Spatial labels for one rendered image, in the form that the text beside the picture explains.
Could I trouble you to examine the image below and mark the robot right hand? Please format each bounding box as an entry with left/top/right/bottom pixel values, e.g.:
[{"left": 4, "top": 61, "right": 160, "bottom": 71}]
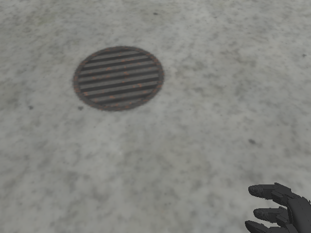
[{"left": 245, "top": 183, "right": 311, "bottom": 233}]

